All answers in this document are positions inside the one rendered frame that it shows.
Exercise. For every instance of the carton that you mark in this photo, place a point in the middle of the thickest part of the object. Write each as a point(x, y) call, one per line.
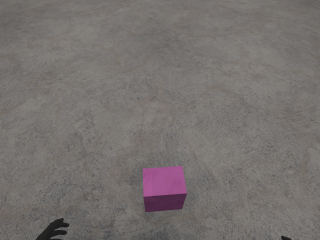
point(164, 188)

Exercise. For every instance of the robot left hand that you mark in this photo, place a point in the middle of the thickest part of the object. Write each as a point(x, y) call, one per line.
point(51, 232)

